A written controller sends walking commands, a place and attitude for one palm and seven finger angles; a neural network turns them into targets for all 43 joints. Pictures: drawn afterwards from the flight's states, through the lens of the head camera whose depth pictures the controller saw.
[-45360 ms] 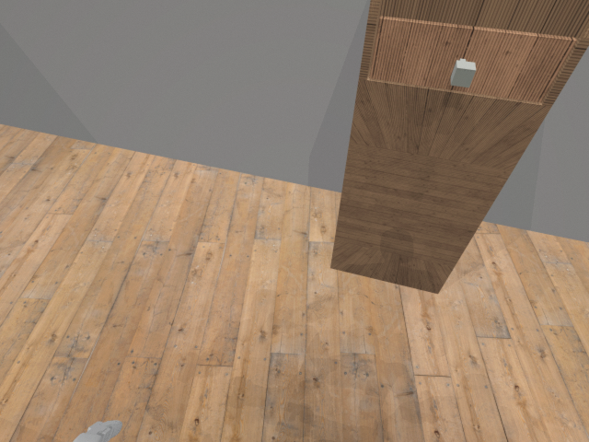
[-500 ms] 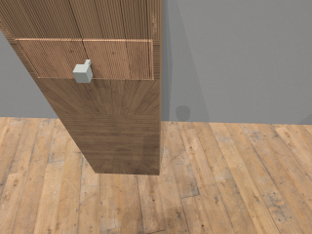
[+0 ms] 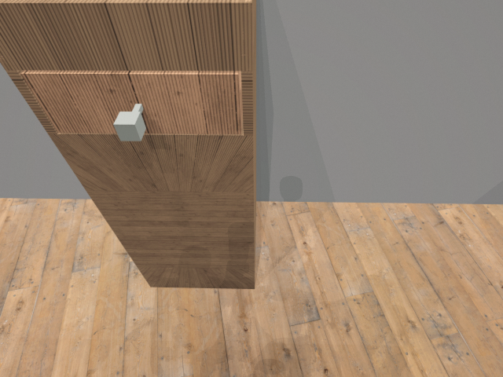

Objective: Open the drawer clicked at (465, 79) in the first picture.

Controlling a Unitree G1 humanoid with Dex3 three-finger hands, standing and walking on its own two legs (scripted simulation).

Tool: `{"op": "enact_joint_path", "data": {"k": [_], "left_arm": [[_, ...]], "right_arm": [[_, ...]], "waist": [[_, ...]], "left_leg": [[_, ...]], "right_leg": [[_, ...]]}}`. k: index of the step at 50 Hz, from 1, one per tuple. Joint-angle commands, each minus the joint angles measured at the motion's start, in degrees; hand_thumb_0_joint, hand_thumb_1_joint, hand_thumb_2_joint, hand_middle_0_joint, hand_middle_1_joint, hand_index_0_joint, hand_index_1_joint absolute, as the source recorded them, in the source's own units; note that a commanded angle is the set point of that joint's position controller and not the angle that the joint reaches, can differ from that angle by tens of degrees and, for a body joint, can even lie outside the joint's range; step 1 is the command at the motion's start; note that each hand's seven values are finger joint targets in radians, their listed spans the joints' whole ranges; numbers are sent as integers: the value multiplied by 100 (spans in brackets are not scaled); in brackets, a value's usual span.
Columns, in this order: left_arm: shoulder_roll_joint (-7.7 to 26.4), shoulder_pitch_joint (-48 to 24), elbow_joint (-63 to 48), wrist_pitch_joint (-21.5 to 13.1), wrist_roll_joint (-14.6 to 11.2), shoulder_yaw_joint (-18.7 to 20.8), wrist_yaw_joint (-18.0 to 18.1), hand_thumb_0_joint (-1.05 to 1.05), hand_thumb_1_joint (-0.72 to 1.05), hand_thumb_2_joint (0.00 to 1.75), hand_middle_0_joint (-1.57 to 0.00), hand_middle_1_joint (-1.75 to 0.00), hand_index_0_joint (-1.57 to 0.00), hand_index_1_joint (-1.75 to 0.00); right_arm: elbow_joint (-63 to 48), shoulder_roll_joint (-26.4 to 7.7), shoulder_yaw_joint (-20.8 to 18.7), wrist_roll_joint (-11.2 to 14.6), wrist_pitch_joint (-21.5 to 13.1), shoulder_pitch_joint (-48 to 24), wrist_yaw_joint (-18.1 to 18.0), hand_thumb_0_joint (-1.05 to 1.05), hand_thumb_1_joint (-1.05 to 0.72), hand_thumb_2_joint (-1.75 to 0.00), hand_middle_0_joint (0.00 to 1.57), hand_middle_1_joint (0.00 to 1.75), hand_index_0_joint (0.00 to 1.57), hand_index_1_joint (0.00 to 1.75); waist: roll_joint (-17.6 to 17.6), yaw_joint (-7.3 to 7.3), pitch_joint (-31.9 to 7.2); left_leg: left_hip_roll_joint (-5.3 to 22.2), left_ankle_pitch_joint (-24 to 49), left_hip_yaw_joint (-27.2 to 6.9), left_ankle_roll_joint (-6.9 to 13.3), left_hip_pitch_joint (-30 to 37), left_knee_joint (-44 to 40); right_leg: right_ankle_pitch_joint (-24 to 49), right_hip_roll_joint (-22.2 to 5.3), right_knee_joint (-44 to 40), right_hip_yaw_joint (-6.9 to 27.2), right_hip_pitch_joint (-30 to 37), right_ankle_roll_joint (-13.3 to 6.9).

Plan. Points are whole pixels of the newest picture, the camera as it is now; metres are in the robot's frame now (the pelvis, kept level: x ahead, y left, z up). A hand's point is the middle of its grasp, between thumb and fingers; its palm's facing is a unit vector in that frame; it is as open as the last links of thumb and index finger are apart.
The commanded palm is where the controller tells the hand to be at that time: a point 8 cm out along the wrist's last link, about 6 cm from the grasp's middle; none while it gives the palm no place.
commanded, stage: look again from close up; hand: left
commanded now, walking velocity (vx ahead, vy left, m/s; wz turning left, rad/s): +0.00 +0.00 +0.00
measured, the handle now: (133, 119) +0.52 +0.24 +0.13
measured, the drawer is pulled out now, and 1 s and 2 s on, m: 0.00 0.00 0.00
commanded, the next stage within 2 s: raise the hand with hooked fingers in 0.38 s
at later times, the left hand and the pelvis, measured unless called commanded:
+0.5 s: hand out of the picture +0.02 +0.21 -0.17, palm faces -0.02 -0.97 -0.23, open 7.4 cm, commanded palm +0.10 +0.26 -0.06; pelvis +0.00 +0.02 +0.00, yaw -1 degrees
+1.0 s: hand out of the picture +0.13 +0.24 -0.02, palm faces -0.03 -0.10 -0.99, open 9.1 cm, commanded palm +0.15 +0.25 +0.06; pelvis -0.03 -0.02 -0.03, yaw +2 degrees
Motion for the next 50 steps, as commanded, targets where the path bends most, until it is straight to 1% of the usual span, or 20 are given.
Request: {"op": "enact_joint_path", "data": {"k": [1, 2, 6, 11, 21, 23, 24, 25, 26, 27, 28, 29, 31, 33, 35, 37, 39, 44, 47, 50], "left_arm": [[697, 151, -389, -73, -37, 145, 90, 0, 90, 90, -20, -30, -20, -30], [707, 202, -367, -43, -26, 154, 85, 0, 90, 90, -20, -30, -20, -30], [739, 225, -376, 43, -17, 122, 48, 0, 90, 90, -20, -30, -20, -30], [849, 182, -422, 94, -14, 125, 9, 0, 90, 90, -20, -30, -20, -30], [1077, 119, -384, 81, -22, 149, -39, 0, 90, 90, -20, -30, -20, -30], [1106, 109, -359, 79, -21, 158, -37, 0, 90, 90, -20, -30, -20, -30], [854, 360, -246, 35, 40, 113, 186, 0, 90, 90, -20, -30, -20, -30], [3185, -4005, -9095, -826, 1140, 520, 406, 0, 88, 89, -20, -32, -20, -32], [2433, -956, -7590, -378, 1236, 505, 807, 0, 85, 88, -20, -33, -20, -33], [2023, -608, -7371, 63, 993, 369, 1064, 0, 83, 87, -21, -34, -21, -34], [381, 1168, -5985, 654, 1079, -630, 1053, 0, 81, 86, -21, -36, -21, -36], [832, -160, -7521, 503, 1243, -545, 1136, 0, 78, 85, -21, -37, -21, -37], [1517, 322, -6958, 456, 2412, -148, 1490, 0, 74, 83, -21, -40, -21, -40], [1670, 1265, -6380, 563, 3435, 182, 1702, 0, 69, 81, -22, -43, -22, -43], [1115, 2338, -5851, 610, 4345, -182, 1797, 0, 64, 79, -22, -47, -22, -47], [1201, 2564, -5957, 504, 5015, -73, 1763, 0, 60, 77, -22, -50, -22, -50], [1692, 1999, -6602, 353, 5453, 149, 1824, 0, 55, 75, -22, -53, -22, -53], [2841, -46, -8118, 38, 5979, 982, 2225, 0, 43, 70, -23, -60, -23, -60], [3107, -1610, -8896, -512, 5780, 1042, 2376, 0, 36, 67, -24, -64, -24, -64], [2877, -1513, -8688, -820, 5527, 795, 2300, 0, 29, 64, -24, -69, -24, -69]], "right_arm": [[-346, -454, -9, -33, -242, 409, -48, 0, -90, -90, 20, 30, 20, 30], [-335, -461, 1, -50, -266, 375, -56, 0, -90, -90, 20, 30, 20, 30], [-388, -552, 9, -34, -232, 190, -71, 0, -90, -90, 20, 30, 20, 30], [-385, -677, 9, -47, -239, 83, -64, 0, -90, -90, 20, 30, 20, 30], [-291, -864, -10, -23, -304, -92, -81, 0, -90, -90, 20, 30, 20, 30], [-256, -888, -15, -13, -304, -115, -88, 0, -90, -90, 20, 30, 20, 30], [-576, -876, -5, 46, -255, -301, -52, 0, -90, -90, 20, 30, 20, 30], [-2429, -1588, -129, 307, -1096, -28, -219, 0, -90, -90, 20, 30, 20, 30], [-2162, -1007, 51, 177, -1773, -434, -476, 0, -90, -90, 20, 30, 20, 30], [-1713, -917, -34, 214, -1926, -484, -506, 0, -90, -90, 20, 30, 20, 30], [-1731, -627, 9, 383, -1960, -447, -540, 0, -90, -90, 20, 30, 20, 30], [-2288, -903, -7, 245, -1958, -709, -450, 0, -90, -90, 20, 30, 20, 30], [-2524, -1056, -100, 91, -1793, -885, -445, 0, -90, -90, 20, 30, 20, 30], [-2915, -1073, -183, -66, -1414, -1018, -305, 0, -90, -90, 20, 30, 20, 30], [-3176, -1015, -268, -171, -924, -1287, -113, 0, -90, -90, 20, 30, 20, 30], [-3427, -971, -316, -135, -506, -1555, 73, 0, -90, -90, 20, 30, 20, 30], [-3705, -976, -252, -123, -248, -1757, 165, 0, -90, -90, 20, 30, 20, 30], [-3908, -844, -201, -356, -21, -1780, 27, 0, -90, -90, 20, 30, 20, 30], [-3770, -784, -212, -449, -100, -1745, -115, 0, -90, -90, 20, 30, 20, 30], [-3665, -848, -223, -439, -201, -1685, -150, 0, -90, -90, 20, 30, 20, 30]], "waist": [[-373, -10, -321], [34, 46, -250], [-560, 95, 265], [-249, 132, 338], [-161, 161, -260], [-230, 169, -265], [81, 170, 151], [1633, -277, -2722], [2488, 242, -2601], [1641, 184, -2328], [992, 21, -1345], [461, 54, -896], [-290, -11, -491], [-914, 357, -567], [-1699, 654, -407], [-1794, 947, -539], [-1413, 1024, -847], [-129, 749, -1649], [7, 334, -1845], [260, 195, -1668]], "left_leg": [[266, 1438, -327, 244, 426, -318], [291, 1732, -369, 275, 427, -390], [271, 1003, -454, 324, 154, -645], [273, 542, -540, 358, 153, -948], [313, 1382, -472, 389, 591, -848], [327, 1525, -464, 397, 624, -813], [444, 2208, -292, 222, 386, 80], [-246, 3051, -353, 303, 2138, -537], [142, 3768, -463, 107, 2848, -738], [150, 2801, -531, -127, 1923, -805], [161, 2175, -476, 101, 1290, -955], [47, 1260, -500, 135, 641, -808], [-246, 143, -341, 224, -235, -348], [-359, 565, -233, 205, -570, -14], [-330, 627, -93, 134, -1083, 176], [-378, 589, 23, 117, -1233, 215], [-474, 441, 87, 143, -1269, 335], [-689, 232, 53, 284, -682, 824], [-709, 206, -122, 342, -146, 1349], [-688, 284, -216, 363, 134, 1464]], "right_leg": [[1677, -640, -147, 474, -410, -200], [1482, -600, -68, 429, -415, -186], [712, -549, -235, 473, -692, -123], [332, -534, -254, 462, -770, -91], [936, -632, -242, 448, -465, -42], [1025, -649, -256, 433, -429, -27], [1608, -849, -518, 630, -763, 24], [2267, -216, 395, 272, -801, -228], [514, -207, 1142, -345, -1488, -209], [4, -206, 1195, -433, -1484, -122], [-253, -149, 1158, -397, -1845, -31], [-29, -250, 778, -297, -1670, -50], [-82, -164, 326, -208, -1999, -126], [-134, -61, 422, -130, -2044, -170], [-144, 7, 706, -146, -2248, -201], [88, -56, 696, 204, -2004, -272], [116, -144, 761, 440, -1886, -266], [11, -216, 625, 989, -1972, -216], [-326, -282, 466, 1286, -2499, -193], [-22, -245, 512, 1151, -2783, -211]]}}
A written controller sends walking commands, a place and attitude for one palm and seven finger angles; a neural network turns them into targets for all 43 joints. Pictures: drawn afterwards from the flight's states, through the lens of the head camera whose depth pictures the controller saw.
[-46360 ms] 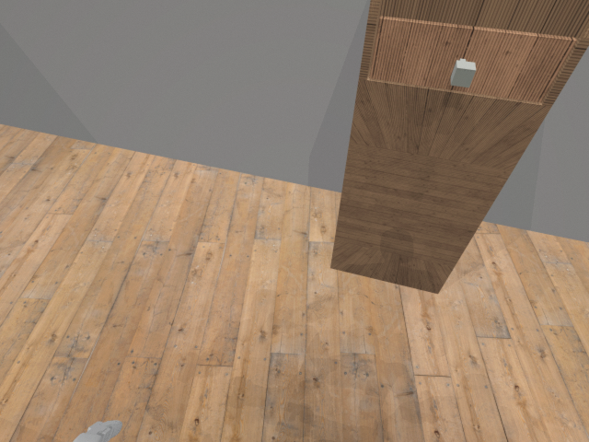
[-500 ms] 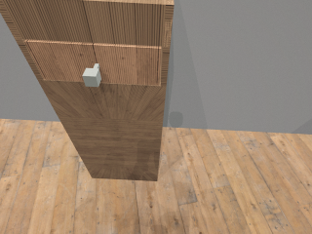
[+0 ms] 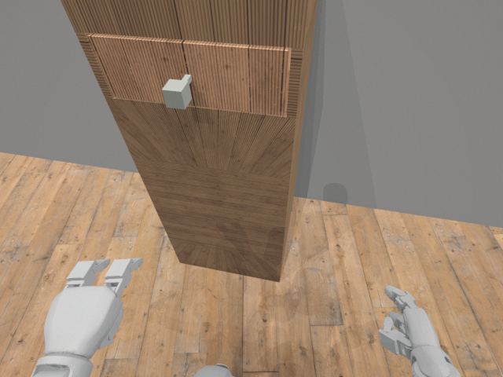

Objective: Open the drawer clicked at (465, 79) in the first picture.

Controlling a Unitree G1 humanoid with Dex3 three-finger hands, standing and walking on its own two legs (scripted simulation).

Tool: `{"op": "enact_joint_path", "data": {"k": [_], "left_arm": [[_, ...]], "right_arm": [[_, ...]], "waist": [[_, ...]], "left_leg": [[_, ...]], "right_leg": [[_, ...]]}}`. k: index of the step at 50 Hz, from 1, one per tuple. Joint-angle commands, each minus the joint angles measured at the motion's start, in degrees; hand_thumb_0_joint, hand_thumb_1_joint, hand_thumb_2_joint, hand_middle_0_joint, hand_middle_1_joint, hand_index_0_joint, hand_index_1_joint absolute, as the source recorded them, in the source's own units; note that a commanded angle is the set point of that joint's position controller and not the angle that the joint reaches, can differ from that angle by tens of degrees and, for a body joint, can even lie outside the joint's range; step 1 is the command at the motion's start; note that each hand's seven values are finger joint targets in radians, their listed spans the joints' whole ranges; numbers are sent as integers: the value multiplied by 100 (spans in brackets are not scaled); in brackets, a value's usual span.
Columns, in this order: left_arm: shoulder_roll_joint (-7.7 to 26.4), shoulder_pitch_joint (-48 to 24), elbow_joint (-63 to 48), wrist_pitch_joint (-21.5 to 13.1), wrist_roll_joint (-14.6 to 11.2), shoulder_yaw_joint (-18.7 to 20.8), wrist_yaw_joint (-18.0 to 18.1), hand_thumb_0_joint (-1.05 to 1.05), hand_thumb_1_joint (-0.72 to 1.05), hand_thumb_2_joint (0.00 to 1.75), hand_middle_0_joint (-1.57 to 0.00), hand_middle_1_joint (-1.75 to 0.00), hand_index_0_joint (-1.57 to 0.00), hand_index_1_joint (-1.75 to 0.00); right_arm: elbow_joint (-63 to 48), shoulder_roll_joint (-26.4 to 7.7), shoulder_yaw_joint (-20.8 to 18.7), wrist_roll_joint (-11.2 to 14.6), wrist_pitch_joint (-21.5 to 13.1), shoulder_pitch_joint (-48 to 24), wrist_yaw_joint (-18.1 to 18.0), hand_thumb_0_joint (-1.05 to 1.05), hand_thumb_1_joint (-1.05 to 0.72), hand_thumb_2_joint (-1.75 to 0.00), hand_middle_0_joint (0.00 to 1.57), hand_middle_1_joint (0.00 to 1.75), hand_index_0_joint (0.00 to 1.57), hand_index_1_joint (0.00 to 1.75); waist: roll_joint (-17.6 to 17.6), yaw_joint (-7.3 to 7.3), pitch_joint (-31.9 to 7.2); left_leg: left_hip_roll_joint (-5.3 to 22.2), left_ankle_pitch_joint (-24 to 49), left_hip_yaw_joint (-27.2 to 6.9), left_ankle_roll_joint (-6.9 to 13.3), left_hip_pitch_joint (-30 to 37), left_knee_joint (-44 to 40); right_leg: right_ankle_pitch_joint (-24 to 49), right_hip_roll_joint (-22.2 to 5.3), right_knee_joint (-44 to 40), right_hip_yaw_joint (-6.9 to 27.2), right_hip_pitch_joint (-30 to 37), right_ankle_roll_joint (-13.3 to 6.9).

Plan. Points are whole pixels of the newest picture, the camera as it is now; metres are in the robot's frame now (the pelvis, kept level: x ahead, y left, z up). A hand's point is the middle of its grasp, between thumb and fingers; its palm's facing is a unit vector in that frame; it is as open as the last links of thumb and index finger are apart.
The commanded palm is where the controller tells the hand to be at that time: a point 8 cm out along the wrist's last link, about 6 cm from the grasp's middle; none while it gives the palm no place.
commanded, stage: raise the hand with hooked fingers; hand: left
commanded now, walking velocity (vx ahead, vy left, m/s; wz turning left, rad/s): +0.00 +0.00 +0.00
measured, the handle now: (181, 88) +0.55 +0.25 +0.16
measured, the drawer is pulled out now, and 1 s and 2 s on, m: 0.00 0.00 0.00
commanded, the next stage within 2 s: move the hooked fingers above the handle in 1.50 s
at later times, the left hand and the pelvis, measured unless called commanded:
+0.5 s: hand (104, 209) +0.28 +0.27 +0.14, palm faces +0.12 -0.08 -0.99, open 12.1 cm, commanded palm +0.25 +0.28 +0.20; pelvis +0.03 +0.03 +0.03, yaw +0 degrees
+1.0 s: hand (52, 117) +0.32 +0.31 +0.26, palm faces +0.19 -0.02 -0.98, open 13.8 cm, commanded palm +0.28 +0.30 +0.31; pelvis +0.00 +0.06 +0.04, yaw +1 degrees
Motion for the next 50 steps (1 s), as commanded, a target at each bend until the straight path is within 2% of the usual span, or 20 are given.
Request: {"op": "enact_joint_path", "data": {"k": [1, 3, 6, 8, 11, 13, 17, 21, 23, 26, 29, 32, 33, 38, 41, 42, 43, 46, 49, 50], "left_arm": [[1163, -2405, -1898, -513, -245, 784, 386, 0, 27, 63, -25, -70, -25, -70], [1093, -2244, -1434, -281, -323, 766, 218, 0, 22, 61, -25, -74, -25, -74], [1200, -1593, -795, 454, -449, 858, -210, 0, 15, 58, -25, -78, -25, -78], [1301, -1343, -639, 914, -628, 894, -631, 0, 11, 56, -26, -81, -26, -81], [1613, -1276, -1040, 1121, -824, 1096, -1184, 0, 4, 53, -26, -86, -26, -86], [1626, -1317, -1430, 1004, -955, 1143, -1436, 0, -1, 51, -27, -88, -27, -88], [1781, -1930, -2192, 502, -1047, 1331, -1451, 0, -10, 47, -27, -94, -27, -94], [1737, -2526, -2381, 180, -925, 1350, -1166, 0, -20, 43, -28, -100, -28, -100], [1744, -2899, -2220, 255, -879, 1341, -1089, 0, -24, 41, -28, -103, -28, -103], [1841, -3367, -1827, 577, -933, 1290, -1193, 0, -31, 38, -29, -108, -29, -108], [1915, -3911, -1670, 951, -1029, 1097, -1512, 0, -38, 35, -29, -112, -29, -112], [1978, -4290, -1666, 1226, -1101, 942, -1933, 0, -45, 32, -30, -117, -30, -117], [1948, -4434, -1750, 1259, -1102, 816, -2078, 0, -48, 31, -30, -118, -30, -118], [2324, -4962, -1836, 1352, -1086, 1016, -2614, 0, -50, 30, -30, -120, -30, -120], [2508, -5414, -1482, 1352, -1151, 1152, -2819, 0, -50, 30, -30, -120, -30, -120], [2619, -5582, -1445, 1357, -1166, 1263, -2866, 0, -50, 30, -30, -120, -30, -120], [2602, -5826, -1375, 1338, -1179, 1203, -2918, 0, -50, 30, -30, -120, -30, -120], [2710, -6377, -1326, 1277, -1267, 1187, -3043, 0, -50, 30, -30, -120, -30, -120], [2581, -6842, -1044, 1294, -1309, 928, -3241, 0, -50, 30, -30, -120, -30, -120], [2460, -6642, -850, 1314, -1312, 844, -3306, 0, -50, 30, -30, -120, -30, -120]], "right_arm": [[-716, -323, -58, -54, -358, -515, -103, 0, -90, -90, 20, 30, 20, 30], [-667, -323, -39, 12, -292, -591, -82, 0, -90, -90, 20, 30, 20, 30], [-716, -319, 28, 193, -105, -706, -83, 0, -90, -90, 20, 30, 20, 30], [-797, -367, 115, 306, 36, -793, -63, 0, -90, -90, 20, 30, 20, 30], [-882, -402, 180, 331, 114, -847, -77, 0, -90, -90, 20, 30, 20, 30], [-919, -422, 199, 328, 123, -834, -66, 0, -90, -90, 20, 30, 20, 30], [-929, -439, 158, 294, 26, -732, -130, 0, -90, -90, 20, 30, 20, 30], [-708, -447, 63, 269, -39, -595, -105, 0, -90, -90, 20, 30, 20, 30], [-612, -447, 22, 306, -32, -557, -60, 0, -90, -90, 20, 30, 20, 30], [-546, -490, -15, 411, 63, -551, -41, 0, -90, -90, 20, 30, 20, 30], [-554, -505, 31, 501, 170, -680, -17, 0, -90, -90, 20, 30, 20, 30], [-649, -526, 107, 568, 205, -895, 9, 0, -90, -90, 20, 30, 20, 30], [-645, -507, 141, 541, 217, -857, 28, 0, -90, -90, 20, 30, 20, 30], [-658, -508, 253, 517, 279, -891, 109, 0, -90, -90, 20, 30, 20, 30], [-602, -543, 295, 534, 340, -884, 114, 0, -90, -90, 20, 30, 20, 30], [-601, -548, 300, 567, 316, -949, 129, 0, -90, -90, 20, 30, 20, 30], [-558, -542, 318, 546, 311, -891, 130, 0, -90, -90, 20, 30, 20, 30], [-562, -570, 307, 563, 276, -886, 133, 0, -90, -90, 20, 30, 20, 30], [-525, -580, 310, 611, 220, -894, 118, 0, -90, -90, 20, 30, 20, 30], [-531, -587, 294, 617, 212, -838, 118, 0, -90, -90, 20, 30, 20, 30]], "waist": [[382, -791, -1006], [270, -727, -942], [-149, -388, -862], [-512, -279, -905], [-685, -200, -950], [-493, -209, -955], [-256, -280, -987], [409, -354, -1116], [440, -392, -1072], [239, -381, -1124], [151, -372, -1118], [332, -351, -1046], [386, -342, -1175], [258, -312, -1241], [175, -324, -927], [302, -312, -905], [240, -318, -998], [443, -319, -1164], [383, -401, -1010], [290, -381, -946]], "left_leg": [[-525, 605, -104, 326, 1673, 164], [-497, 712, -107, 324, 1495, -54], [-478, 981, 16, 271, 1101, -560], [-503, 1161, 74, 241, 988, -805], [-499, 1406, 153, 266, 1108, -1043], [-473, 1548, 160, 271, 1306, -1172], [-433, 1790, 149, 289, 1745, -1260], [-402, 2177, 73, 267, 2308, -1297], [-362, 2200, 15, 236, 2423, -1359], [-333, 2203, -3, 216, 2493, -1552], [-331, 2211, -36, 177, 2521, -1753], [-302, 2264, -92, 143, 2630, -1903], [-305, 2455, -122, 138, 2714, -1940], [-254, 2825, -194, 128, 2881, -2054], [-237, 2437, -189, 115, 2769, -2212], [-224, 2387, -182, 107, 2785, -2205], [-240, 2355, -205, 101, 2807, -2238], [-261, 2167, -229, 92, 2923, -2287], [-267, 1734, -227, 100, 2849, -2363], [-277, 1635, -240, 110, 2803, -2382]], "right_leg": [[864, -92, -1479, 1384, -804, 43], [1261, -61, -1437, 1158, -488, 103], [2058, -70, -1535, 1042, 417, 202], [2673, -125, -1509, 976, 1042, 285], [3674, -225, -1445, 868, 1675, 428], [3874, -246, -1513, 767, 1806, 436], [3596, -190, -1768, 621, 1671, 409], [3071, -95, -1840, 369, 1303, 265], [2722, -63, -1892, 275, 1205, 219], [2596, -39, -1979, 205, 1339, 228], [2486, -21, -2060, 186, 1554, 233], [2393, 28, -2160, 201, 1661, 205], [2442, 1, -2148, 171, 1757, 200], [2505, 34, -2281, 144, 1899, 193], [2220, 45, -2405, 104, 1806, 193], [2170, 85, -2431, 128, 1808, 167], [2107, 52, -2433, 99, 1834, 169], [1956, 40, -2497, 117, 1820, 171], [1660, 38, -2573, 115, 1679, 172], [1605, 46, -2580, 111, 1647, 177]]}}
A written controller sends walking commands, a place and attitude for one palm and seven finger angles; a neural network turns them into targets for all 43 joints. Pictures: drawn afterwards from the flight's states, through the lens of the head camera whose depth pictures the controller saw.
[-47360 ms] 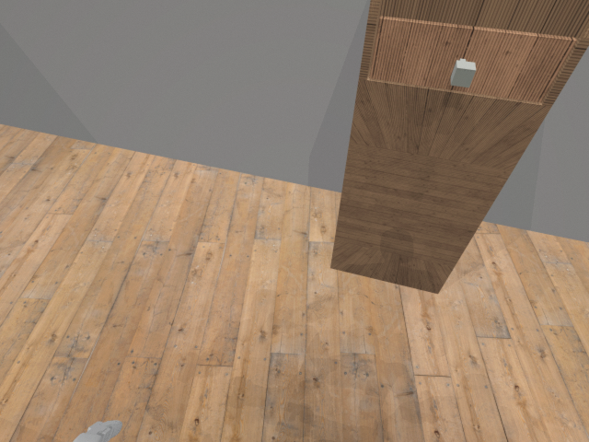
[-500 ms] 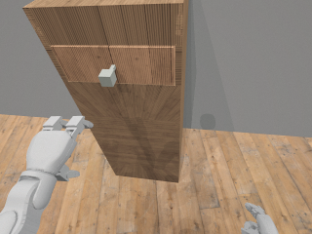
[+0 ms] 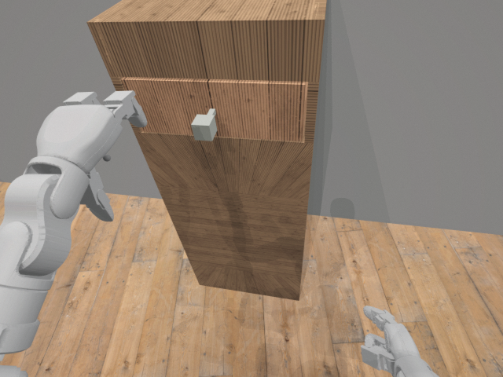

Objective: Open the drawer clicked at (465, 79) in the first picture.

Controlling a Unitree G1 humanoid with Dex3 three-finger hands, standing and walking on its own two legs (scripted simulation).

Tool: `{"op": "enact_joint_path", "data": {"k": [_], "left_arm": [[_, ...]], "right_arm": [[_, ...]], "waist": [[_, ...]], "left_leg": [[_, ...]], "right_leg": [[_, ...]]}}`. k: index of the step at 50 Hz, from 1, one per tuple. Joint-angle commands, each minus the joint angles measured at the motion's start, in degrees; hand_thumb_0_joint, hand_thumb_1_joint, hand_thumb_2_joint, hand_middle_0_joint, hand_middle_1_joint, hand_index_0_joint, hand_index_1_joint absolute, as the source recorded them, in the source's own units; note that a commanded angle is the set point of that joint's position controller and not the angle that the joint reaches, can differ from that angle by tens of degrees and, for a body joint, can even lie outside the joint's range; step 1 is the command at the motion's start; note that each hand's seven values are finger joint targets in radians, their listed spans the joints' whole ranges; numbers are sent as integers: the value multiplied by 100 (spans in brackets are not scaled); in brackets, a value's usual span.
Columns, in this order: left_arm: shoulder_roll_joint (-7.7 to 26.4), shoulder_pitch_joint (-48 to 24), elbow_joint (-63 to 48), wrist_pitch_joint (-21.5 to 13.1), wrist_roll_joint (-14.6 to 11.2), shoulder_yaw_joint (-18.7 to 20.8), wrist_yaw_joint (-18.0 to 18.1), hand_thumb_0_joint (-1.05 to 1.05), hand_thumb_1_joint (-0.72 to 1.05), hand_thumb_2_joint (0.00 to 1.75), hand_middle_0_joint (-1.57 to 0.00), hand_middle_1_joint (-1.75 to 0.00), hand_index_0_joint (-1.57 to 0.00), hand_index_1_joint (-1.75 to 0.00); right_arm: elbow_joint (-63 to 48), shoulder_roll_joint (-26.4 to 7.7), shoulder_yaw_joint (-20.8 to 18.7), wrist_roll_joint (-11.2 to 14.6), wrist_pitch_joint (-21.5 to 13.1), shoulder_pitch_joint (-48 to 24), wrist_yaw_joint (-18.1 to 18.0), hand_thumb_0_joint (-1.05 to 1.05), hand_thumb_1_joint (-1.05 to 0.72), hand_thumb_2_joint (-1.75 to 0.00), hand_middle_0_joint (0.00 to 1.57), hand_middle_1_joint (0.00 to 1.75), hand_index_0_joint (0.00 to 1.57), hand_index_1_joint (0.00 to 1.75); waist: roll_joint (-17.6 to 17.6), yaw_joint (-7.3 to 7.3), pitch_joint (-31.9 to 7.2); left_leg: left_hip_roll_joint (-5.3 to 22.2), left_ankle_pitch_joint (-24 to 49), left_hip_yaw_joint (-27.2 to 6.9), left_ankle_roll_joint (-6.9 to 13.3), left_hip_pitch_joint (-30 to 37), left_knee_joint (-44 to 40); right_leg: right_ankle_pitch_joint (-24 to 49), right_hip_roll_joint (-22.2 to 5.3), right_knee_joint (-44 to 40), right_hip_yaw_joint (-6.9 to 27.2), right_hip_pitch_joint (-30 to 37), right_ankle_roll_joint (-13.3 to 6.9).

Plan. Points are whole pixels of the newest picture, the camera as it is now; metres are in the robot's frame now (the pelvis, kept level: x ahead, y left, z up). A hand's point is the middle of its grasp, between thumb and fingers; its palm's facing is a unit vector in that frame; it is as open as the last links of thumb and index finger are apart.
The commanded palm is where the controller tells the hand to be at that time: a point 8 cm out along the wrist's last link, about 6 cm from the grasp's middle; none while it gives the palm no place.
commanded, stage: raise the hand with hooked fingers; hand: left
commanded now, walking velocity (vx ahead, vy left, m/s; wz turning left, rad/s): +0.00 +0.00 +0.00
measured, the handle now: (207, 122) +0.55 +0.19 +0.12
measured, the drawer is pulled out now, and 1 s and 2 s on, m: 0.00 0.00 0.00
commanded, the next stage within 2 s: move the hooked fingers above the handle in 0.50 s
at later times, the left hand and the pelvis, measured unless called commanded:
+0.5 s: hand (104, 165) +0.30 +0.25 +0.22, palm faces +0.20 -0.05 -0.98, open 13.8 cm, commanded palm +0.26 +0.22 +0.27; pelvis -0.02 -0.02 +0.00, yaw +0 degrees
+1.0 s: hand (152, 158) +0.36 +0.21 +0.19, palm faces +0.04 -0.01 -1.00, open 13.8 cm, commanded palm +0.33 +0.21 +0.27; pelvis +0.00 -0.02 +0.00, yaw +0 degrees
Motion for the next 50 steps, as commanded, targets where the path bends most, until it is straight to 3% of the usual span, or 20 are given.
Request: {"op": "enact_joint_path", "data": {"k": [1, 3, 6, 10, 12, 17, 20, 23, 26, 28, 30, 32, 35, 37, 41, 42, 44, 46, 47, 50], "left_arm": [[1010, -1911, -382, 44, -20, 586, -53, 0, -50, 30, -30, -120, -30, -120], [907, -1586, -318, 69, -33, 496, -245, 0, -50, 30, -30, -120, -30, -120], [1126, -1559, -849, -94, -31, 677, -324, 0, -50, 30, -30, -120, -30, -120], [1540, -1712, -1413, -560, -127, 1196, -126, 0, -50, 30, -30, -120, -30, -120], [1941, -1933, -1677, -778, -195, 1648, 95, 0, -50, 30, -30, -120, -30, -120], [1665, -1992, -687, -683, -336, 1654, 502, 0, -50, 30, -30, -120, -30, -120], [1287, -1847, -241, -377, -255, 1185, 494, 0, -50, 30, -30, -120, -30, -120], [808, -1694, -272, -93, -123, 500, 226, 0, -50, 30, -30, -120, -30, -120], [847, -1597, -722, -91, 9, 340, -23, 0, -50, 30, -30, -120, -30, -120], [1124, -1703, -1107, -241, 18, 552, -118, 0, -50, 30, -30, -120, -30, -120], [1525, -1702, -1196, -456, -37, 1028, -97, 0, -50, 30, -30, -120, -30, -120], [1853, -2248, -1163, -676, -108, 1372, 33, 0, -50, 30, -30, -120, -30, -120], [1788, -2465, -484, -832, -255, 1543, 300, 0, -50, 30, -30, -120, -30, -120], [1758, -2560, 1, -741, -246, 1548, 428, 0, -50, 30, -30, -120, -30, -120], [898, -2716, 379, -378, -39, 559, 405, 0, -50, 30, -30, -120, -30, -120], [552, -2727, 475, -256, 25, 194, 307, 0, -50, 30, -30, -120, -30, -120], [254, -2806, 368, -104, 189, -327, 128, 0, -50, 30, -30, -120, -30, -120], [470, -2823, 187, -63, 320, -263, -3, 0, -50, 30, -30, -120, -30, -120], [656, -2868, 90, -115, 334, -88, -53, 0, -50, 30, -30, -120, -30, -120], [1232, -3028, -295, -405, 242, 513, -71, 0, -50, 30, -30, -120, -30, -120]], "right_arm": [[-880, -686, -262, 23, -313, -796, -83, 0, -90, -90, 20, 30, 20, 30], [-937, -696, -256, 52, -330, -787, -41, 0, -90, -90, 20, 30, 20, 30], [-1053, -735, -273, 38, -338, -828, -13, 0, -90, -90, 20, 30, 20, 30], [-1078, -693, -294, -28, -481, -791, -58, 0, -90, -90, 20, 30, 20, 30], [-1016, -699, -311, -64, -578, -777, -75, 0, -90, -90, 20, 30, 20, 30], [-780, -672, -344, 14, -637, -703, -95, 0, -90, -90, 20, 30, 20, 30], [-762, -723, -341, 28, -566, -709, -89, 0, -90, -90, 20, 30, 20, 30], [-873, -719, -303, 79, -530, -864, -63, 0, -90, -90, 20, 30, 20, 30], [-1002, -736, -309, 62, -538, -909, -88, 0, -90, -90, 20, 30, 20, 30], [-1025, -707, -275, 27, -577, -921, -116, 0, -90, -90, 20, 30, 20, 30], [-976, -706, -267, -19, -585, -870, -178, 0, -90, -90, 20, 30, 20, 30], [-849, -712, -247, -41, -618, -820, -219, 0, -90, -90, 20, 30, 20, 30], [-680, -660, -262, -23, -632, -648, -239, 0, -90, -90, 20, 30, 20, 30], [-619, -662, -282, 12, -611, -638, -228, 0, -90, -90, 20, 30, 20, 30], [-661, -714, -314, 43, -481, -626, -122, 0, -90, -90, 20, 30, 20, 30], [-719, -692, -308, 82, -483, -679, -87, 0, -90, -90, 20, 30, 20, 30], [-793, -722, -310, 77, -427, -655, -68, 0, -90, -90, 20, 30, 20, 30], [-865, -762, -321, 67, -393, -654, -71, 0, -90, -90, 20, 30, 20, 30], [-873, -787, -335, 59, -404, -626, -85, 0, -90, -90, 20, 30, 20, 30], [-873, -773, -332, 11, -388, -557, -140, 0, -90, -90, 20, 30, 20, 30]], "waist": [[-278, -177, -1211], [-406, -158, -1209], [-385, -127, -1351], [-257, -60, -1523], [-22, 0, -1635], [-3, -15, -1102], [-211, -50, -1057], [-363, -145, -1117], [-450, -179, -1300], [-519, -180, -1416], [-658, -126, -1442], [-461, -154, -1360], [-254, -137, -1142], [-194, -114, -1165], [-93, -232, -1266], [-151, -291, -1229], [-295, -371, -1340], [-438, -361, -1575], [-625, -354, -1772], [-613, -249, -2121]], "left_leg": [[93, 652, -315, -168, 893, -417], [76, 574, -231, -154, 815, -403], [75, 577, -224, -124, 779, -396], [43, 398, -253, -71, 856, -394], [49, 483, -278, -84, 942, -355], [72, 156, -256, -172, 711, -435], [56, 84, -152, -179, 550, -462], [36, -89, -87, -158, 540, -446], [-7, -23, -95, -81, 639, -375], [-19, 97, -108, -36, 724, -311], [-51, 264, -125, 1, 735, -261], [-35, 316, -149, -27, 792, -215], [1, 431, -176, -86, 761, -272], [13, 519, -144, -117, 738, -238], [24, 531, -95, -166, 676, -307], [25, 536, -111, -167, 696, -279], [6, 483, -116, -134, 721, -279], [-25, 593, -134, -90, 767, -246], [-25, 754, -148, -63, 823, -186], [-63, 1147, -156, -8, 938, -124]], "right_leg": [[503, 345, -362, 23, -335, -283], [492, 340, -374, 33, -271, -281], [510, 320, -333, 40, -189, -267], [294, 324, -371, 80, -121, -261], [323, 359, -387, 107, -65, -276], [26, 368, -501, 91, -310, -278], [10, 282, -490, 104, -284, -245], [-111, 246, -475, 137, -323, -217], [9, 233, -444, 187, -265, -204], [136, 223, -451, 211, -206, -196], [383, 224, -440, 219, -107, -180], [363, 265, -519, 199, -198, -191], [380, 278, -543, 92, -289, -231], [431, 298, -544, 111, -290, -253], [484, 272, -423, 48, -399, -258], [510, 291, -413, 56, -451, -276], [539, 259, -389, 68, -464, -267], [728, 250, -349, 104, -334, -272], [936, 270, -306, 109, -209, -275], [1388, 244, -193, 130, 44, -269]]}}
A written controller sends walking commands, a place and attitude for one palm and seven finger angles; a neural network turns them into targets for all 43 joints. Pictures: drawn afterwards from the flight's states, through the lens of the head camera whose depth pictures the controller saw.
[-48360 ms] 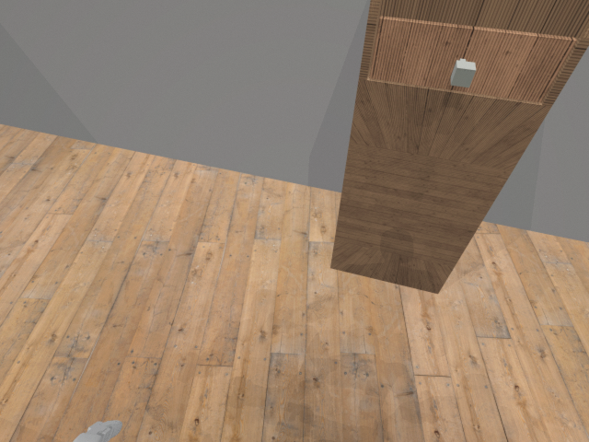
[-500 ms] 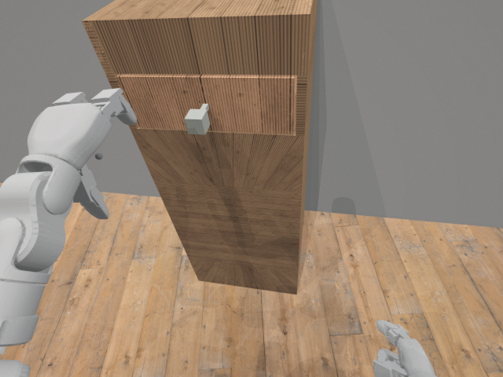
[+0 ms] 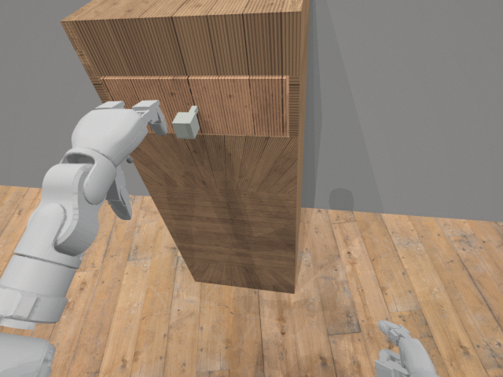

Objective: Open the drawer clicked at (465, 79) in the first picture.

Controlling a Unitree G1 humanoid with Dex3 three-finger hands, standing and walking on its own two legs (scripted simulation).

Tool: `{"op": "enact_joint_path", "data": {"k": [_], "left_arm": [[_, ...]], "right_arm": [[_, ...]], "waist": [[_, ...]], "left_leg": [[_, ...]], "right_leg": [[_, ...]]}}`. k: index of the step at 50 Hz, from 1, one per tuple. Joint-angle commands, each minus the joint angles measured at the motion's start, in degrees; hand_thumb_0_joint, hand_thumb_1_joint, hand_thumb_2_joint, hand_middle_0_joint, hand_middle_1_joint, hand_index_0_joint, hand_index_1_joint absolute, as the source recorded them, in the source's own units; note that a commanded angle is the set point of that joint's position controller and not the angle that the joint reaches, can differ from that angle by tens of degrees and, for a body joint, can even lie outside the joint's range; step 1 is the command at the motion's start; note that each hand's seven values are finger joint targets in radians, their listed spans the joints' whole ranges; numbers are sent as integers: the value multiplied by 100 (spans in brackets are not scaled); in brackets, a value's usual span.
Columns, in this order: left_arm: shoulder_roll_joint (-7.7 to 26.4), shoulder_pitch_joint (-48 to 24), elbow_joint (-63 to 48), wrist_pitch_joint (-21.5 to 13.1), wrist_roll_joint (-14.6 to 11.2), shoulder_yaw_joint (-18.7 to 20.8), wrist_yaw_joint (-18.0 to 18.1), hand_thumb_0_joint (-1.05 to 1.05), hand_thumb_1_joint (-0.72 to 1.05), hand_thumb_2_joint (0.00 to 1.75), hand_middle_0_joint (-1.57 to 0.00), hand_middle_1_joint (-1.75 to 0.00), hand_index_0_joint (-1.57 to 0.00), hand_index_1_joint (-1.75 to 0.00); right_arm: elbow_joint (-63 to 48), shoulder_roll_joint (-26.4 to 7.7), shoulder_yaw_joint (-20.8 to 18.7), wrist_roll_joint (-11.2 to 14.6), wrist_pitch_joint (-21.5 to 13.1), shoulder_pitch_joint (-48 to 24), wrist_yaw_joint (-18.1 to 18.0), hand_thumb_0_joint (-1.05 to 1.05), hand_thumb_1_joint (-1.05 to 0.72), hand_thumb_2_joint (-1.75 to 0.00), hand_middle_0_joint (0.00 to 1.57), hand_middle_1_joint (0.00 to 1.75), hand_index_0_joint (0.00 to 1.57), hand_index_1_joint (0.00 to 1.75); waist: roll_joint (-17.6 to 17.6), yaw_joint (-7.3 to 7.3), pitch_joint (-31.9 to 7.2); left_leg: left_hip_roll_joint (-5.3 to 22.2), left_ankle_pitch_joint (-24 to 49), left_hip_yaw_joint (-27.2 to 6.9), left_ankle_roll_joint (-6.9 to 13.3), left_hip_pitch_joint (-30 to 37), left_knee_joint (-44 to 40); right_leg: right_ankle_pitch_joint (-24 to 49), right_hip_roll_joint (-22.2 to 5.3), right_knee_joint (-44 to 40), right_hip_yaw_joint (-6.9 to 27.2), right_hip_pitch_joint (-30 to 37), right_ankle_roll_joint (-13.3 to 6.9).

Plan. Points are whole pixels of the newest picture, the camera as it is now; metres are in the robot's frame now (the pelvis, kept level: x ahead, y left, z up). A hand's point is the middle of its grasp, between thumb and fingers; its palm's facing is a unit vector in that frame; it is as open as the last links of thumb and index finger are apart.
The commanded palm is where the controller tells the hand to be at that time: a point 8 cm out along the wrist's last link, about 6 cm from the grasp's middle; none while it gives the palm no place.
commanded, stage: move the hooked fingers above the handle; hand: left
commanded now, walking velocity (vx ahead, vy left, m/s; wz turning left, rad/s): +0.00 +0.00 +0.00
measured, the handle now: (189, 119) +0.55 +0.20 +0.12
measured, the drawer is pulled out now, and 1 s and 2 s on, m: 0.00 0.00 0.00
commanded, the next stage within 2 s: none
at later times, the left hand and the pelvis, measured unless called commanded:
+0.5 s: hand (175, 153) +0.41 +0.18 +0.16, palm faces -0.06 -0.01 -1.00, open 13.8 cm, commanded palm +0.41 +0.21 +0.26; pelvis +0.03 +0.00 +0.00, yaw +0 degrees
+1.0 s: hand (182, 123) +0.47 +0.18 +0.18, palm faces -0.03 -0.01 -1.00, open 13.8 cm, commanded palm +0.48 +0.21 +0.25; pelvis +0.03 +0.00 -0.01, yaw +0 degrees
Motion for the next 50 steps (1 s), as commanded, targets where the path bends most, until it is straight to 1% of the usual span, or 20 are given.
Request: {"op": "enact_joint_path", "data": {"k": [1, 2, 7, 12, 17, 19, 21, 25, 26, 27, 28, 31, 34, 36, 37, 42, 45, 47, 49, 50], "left_arm": [[1816, -2343, -1648, -470, -86, 1317, 216, 0, -50, 30, -30, -120, -30, -120], [2166, -2345, -1736, -586, -186, 1725, 306, 0, -50, 30, -30, -120, -30, -120], [2184, -2288, -659, -608, -350, 2164, 795, 0, -50, 30, -30, -120, -30, -120], [1252, -2209, 430, 67, -30, 988, 676, 0, -50, 30, -30, -120, -30, -120], [581, -2980, -536, 102, 140, -210, 83, 0, -50, 30, -30, -120, -30, -120], [783, -3228, -831, -170, 62, -79, -12, 0, -50, 30, -30, -120, -30, -120], [1276, -3479, -870, -491, -11, 441, 64, 0, -50, 30, -30, -120, -30, -120], [2035, -3815, -579, -941, -170, 1544, 696, 0, -50, 30, -30, -120, -30, -120], [2027, -3841, -249, -914, -196, 1646, 868, 0, -50, 30, -30, -120, -30, -120], [2380, -3831, 316, -830, -177, 2049, 1057, 0, -50, 30, -30, -120, -30, -120], [1971, -3943, 698, -724, -157, 1680, 1200, 0, -50, 30, -30, -120, -30, -120], [1721, -3913, 1699, -210, 117, 1260, 1427, 0, -50, 30, -30, -120, -30, -120], [1616, -3856, 2145, 338, 573, 773, 1107, 0, -50, 30, -30, -120, -30, -120], [1183, -3826, 2209, 534, 663, 194, 683, 0, -50, 30, -30, -120, -30, -120], [744, -3848, 2028, 518, 595, -245, 402, 0, -50, 30, -30, -120, -30, -120], [546, -4540, 459, -480, -15, -528, -368, 0, -50, 30, -30, -120, -30, -120], [1393, -4985, 406, -1247, -201, 436, -96, 0, -50, 30, -30, -120, -30, -120], [1984, -5342, 624, -1556, -249, 1135, 390, 0, -50, 30, -30, -120, -30, -120], [1439, -5254, 1684, -1406, -158, 849, 748, 0, -50, 30, -30, -120, -30, -120], [1422, -5139, 2153, -1253, -131, 870, 890, 0, -50, 30, -30, -120, -30, -120]], "right_arm": [[-993, -559, -202, -79, -311, -799, -108, 0, -90, -90, 20, 30, 20, 30], [-970, -569, -206, -109, -342, -781, -116, 0, -90, -90, 20, 30, 20, 30], [-770, -517, -233, -61, -244, -597, -83, 0, -90, -90, 20, 30, 20, 30], [-786, -643, -267, 39, -48, -540, -22, 0, -90, -90, 20, 30, 20, 30], [-1065, -619, -296, 71, -29, -530, -67, 0, -90, -90, 20, 30, 20, 30], [-1028, -604, -305, 53, -74, -442, -143, 0, -90, -90, 20, 30, 20, 30], [-916, -602, -313, 15, -105, -321, -228, 0, -90, -90, 20, 30, 20, 30], [-703, -562, -316, -60, -202, -37, -247, 0, -90, -90, 20, 30, 20, 30], [-670, -521, -288, -64, -182, -18, -230, 0, -90, -90, 20, 30, 20, 30], [-548, -556, -286, -57, -146, 17, -224, 0, -90, -90, 20, 30, 20, 30], [-531, -479, -233, -21, -113, -59, -214, 0, -90, -90, 20, 30, 20, 30], [-413, -555, -235, 5, 36, -82, -158, 0, -90, -90, 20, 30, 20, 30], [-555, -694, -274, 18, 183, -111, -127, 0, -90, -90, 20, 30, 20, 30], [-689, -735, -328, 86, 267, -70, -143, 0, -90, -90, 20, 30, 20, 30], [-793, -734, -358, 117, 284, -55, -151, 0, -90, -90, 20, 30, 20, 30], [-898, -672, -377, 99, 105, 62, -342, 0, -90, -90, 20, 30, 20, 30], [-657, -639, -441, 43, 18, 381, -444, 0, -90, -90, 20, 30, 20, 30], [-501, -660, -471, -11, -21, 600, -436, 0, -90, -90, 20, 30, 20, 30], [-357, -598, -490, 21, -31, 728, -369, 0, -90, -90, 20, 30, 20, 30], [-273, -642, -483, 31, -2, 769, -332, 0, -90, -90, 20, 30, 20, 30]], "waist": [[-550, -18, -2212], [-563, 68, -2304], [-372, 133, -1775], [-679, -129, -1443], [-614, -468, -2107], [-528, -508, -2200], [-458, -464, -2317], [-204, -220, -2596], [-229, -159, -2471], [-371, -99, -2319], [-522, -124, -2088], [-590, -117, -1901], [-655, -183, -2313], [-906, -404, -2324], [-1029, -545, -2355], [-767, -832, -2300], [-307, -685, -2337], [-197, -553, -2478], [-374, -635, -2122], [-528, -617, -1911]], "left_leg": [[-148, 1310, -70, 124, 1218, -49], [-147, 1473, -82, 133, 1236, -4], [-67, 1692, 10, 25, 915, -4], [-52, 1364, 125, 16, 703, -2], [-160, 1426, -14, 158, 1229, 202], [-174, 1492, -80, 196, 1400, 242], [-162, 1596, -112, 179, 1484, 267], [-101, 2351, -135, 97, 1473, 352], [-93, 2359, -110, 77, 1317, 356], [-84, 2203, -49, 47, 1043, 322], [-84, 2054, 3, 29, 821, 281], [-18, 1760, 160, -45, 562, 157], [-21, 1691, 211, 22, 515, 177], [-42, 1605, 212, 121, 599, 263], [-81, 1664, 197, 172, 718, 318], [-211, 1825, 2, 317, 1249, 500], [-176, 1850, -83, 258, 1440, 517], [-152, 2054, -77, 175, 1332, 550], [-96, 1953, -72, 123, 1092, 553], [-68, 1770, -27, 101, 874, 510]], "right_leg": [[1631, 150, -235, 213, 421, -147], [1786, 174, -226, 222, 540, -150], [1791, 203, -238, 128, 391, -170], [1556, 213, -273, 106, -6, -138], [1692, 212, -153, 186, -192, -138], [1728, 221, -126, 197, -273, -135], [1765, 236, -111, 191, -256, -152], [2077, 277, 5, 116, -59, -207], [2097, 279, 13, 84, -20, -209], [2080, 283, -25, 72, 110, -217], [2064, 268, -22, 49, 84, -203], [1860, 264, -33, 42, 49, -191], [1988, 202, 8, 158, 213, -163], [2204, 171, 14, 197, 113, -127], [2373, 170, 2, 214, 92, -117], [2461, 181, 38, 282, -310, -78], [2097, 266, 4, 279, -558, -152], [2076, 306, 40, 199, -491, -207], [1880, 336, 95, 95, -749, -199], [1750, 346, 60, 62, -856, -189]]}}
